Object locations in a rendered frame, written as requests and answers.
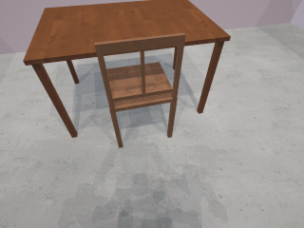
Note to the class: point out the chair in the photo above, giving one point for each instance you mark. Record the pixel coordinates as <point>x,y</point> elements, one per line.
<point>130,87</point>

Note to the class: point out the table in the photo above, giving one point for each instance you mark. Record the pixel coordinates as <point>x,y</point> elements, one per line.
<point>70,33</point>

